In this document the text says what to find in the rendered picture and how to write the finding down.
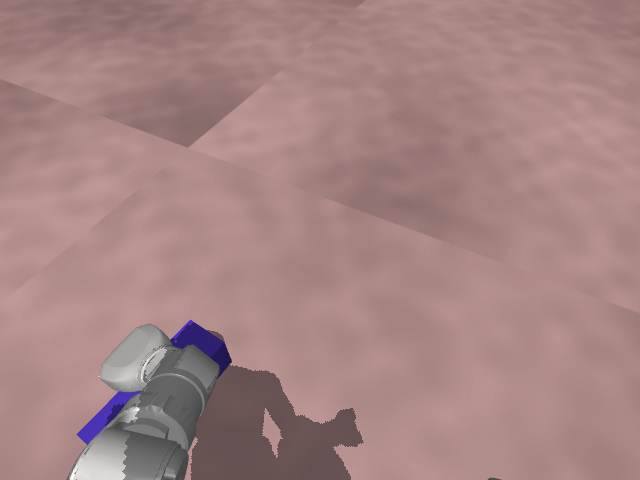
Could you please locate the left robot hand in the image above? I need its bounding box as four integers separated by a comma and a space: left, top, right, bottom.
98, 324, 173, 392

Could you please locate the left robot arm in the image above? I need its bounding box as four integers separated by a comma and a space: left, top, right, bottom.
66, 344, 220, 480

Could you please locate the carton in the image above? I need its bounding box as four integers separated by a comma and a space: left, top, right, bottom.
76, 320, 232, 445

